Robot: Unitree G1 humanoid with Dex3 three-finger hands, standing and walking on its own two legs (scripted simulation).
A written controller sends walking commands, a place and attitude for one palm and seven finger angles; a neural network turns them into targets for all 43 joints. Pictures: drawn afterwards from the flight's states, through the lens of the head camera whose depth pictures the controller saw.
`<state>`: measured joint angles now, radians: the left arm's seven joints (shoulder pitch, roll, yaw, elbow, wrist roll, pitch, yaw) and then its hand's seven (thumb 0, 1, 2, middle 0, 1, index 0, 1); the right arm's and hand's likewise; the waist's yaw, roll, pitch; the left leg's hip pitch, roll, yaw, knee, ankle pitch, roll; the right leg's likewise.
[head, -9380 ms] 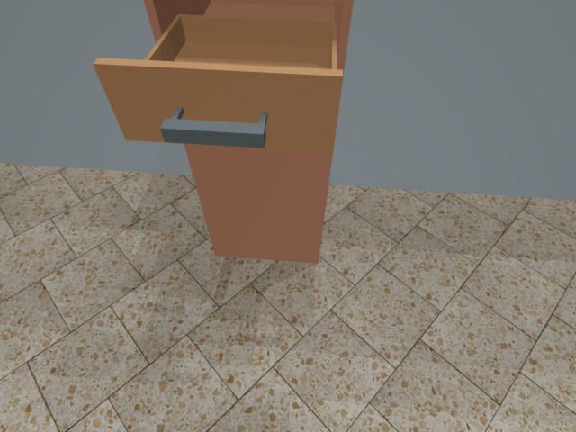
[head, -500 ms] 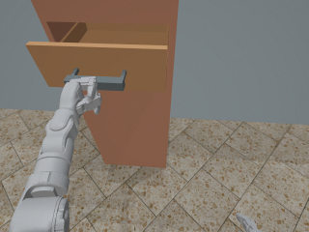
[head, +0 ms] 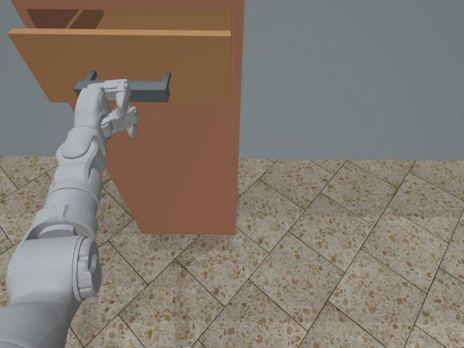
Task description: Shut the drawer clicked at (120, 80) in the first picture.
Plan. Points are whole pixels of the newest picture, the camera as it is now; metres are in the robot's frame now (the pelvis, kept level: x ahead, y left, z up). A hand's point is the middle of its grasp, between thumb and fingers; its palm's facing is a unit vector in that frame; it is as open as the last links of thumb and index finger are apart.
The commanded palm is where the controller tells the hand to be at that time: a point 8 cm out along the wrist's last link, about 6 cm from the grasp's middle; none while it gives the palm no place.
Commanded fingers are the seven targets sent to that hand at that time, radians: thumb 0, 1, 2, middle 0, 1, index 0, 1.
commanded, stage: push the drawer shut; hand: left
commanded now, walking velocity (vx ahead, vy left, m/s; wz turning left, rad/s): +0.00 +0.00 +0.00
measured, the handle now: (126, 83) +0.55 +0.19 +0.16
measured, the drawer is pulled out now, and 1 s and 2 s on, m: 0.09 0.00 0.00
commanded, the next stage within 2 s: pull the fist back off the drawer in 0.94 s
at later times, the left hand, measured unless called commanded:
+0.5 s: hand (139, 90) +0.53 +0.16 +0.15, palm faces -0.02 -1.00 -0.01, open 3.4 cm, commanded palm +0.53 +0.21 +0.15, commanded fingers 0.00 0.90 0.90 -1.40 -1.60 -1.40 -1.60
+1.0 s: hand (138, 81) +0.56 +0.17 +0.16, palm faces -0.01 -1.00 -0.02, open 3.3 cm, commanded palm +0.59 +0.20 +0.15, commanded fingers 0.00 0.90 0.90 -1.40 -1.60 -1.40 -1.60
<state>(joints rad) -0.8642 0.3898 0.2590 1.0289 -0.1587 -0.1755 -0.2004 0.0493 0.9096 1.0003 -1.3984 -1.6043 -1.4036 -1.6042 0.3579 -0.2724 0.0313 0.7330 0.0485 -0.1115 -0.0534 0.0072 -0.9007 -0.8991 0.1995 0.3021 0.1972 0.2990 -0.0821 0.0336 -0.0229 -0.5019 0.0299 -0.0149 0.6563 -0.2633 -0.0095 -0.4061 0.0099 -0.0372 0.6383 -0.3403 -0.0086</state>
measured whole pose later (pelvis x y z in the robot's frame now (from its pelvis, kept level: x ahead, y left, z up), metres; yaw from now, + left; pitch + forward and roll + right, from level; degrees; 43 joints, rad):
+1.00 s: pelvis +0.01 +0.01 -0.01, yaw +0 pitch +16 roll -3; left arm -1.24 0.57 0.30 1.36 -0.06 -0.19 -0.17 0.05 0.79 1.02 -1.40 -1.60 -1.40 -1.60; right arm 0.46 -0.28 0.03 0.75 -0.01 -0.07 -0.03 0.00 -0.90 -0.90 0.20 0.30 0.20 0.30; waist -0.19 0.04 -0.05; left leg -0.74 0.04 -0.03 0.76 -0.30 0.00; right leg -0.62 0.02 -0.05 0.69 -0.35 0.00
